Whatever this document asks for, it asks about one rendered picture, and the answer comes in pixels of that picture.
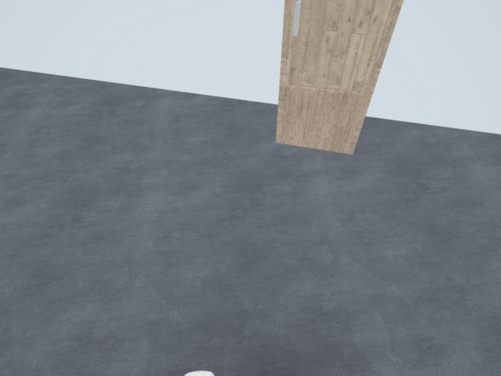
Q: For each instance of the cupboard door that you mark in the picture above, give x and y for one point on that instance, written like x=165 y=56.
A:
x=339 y=42

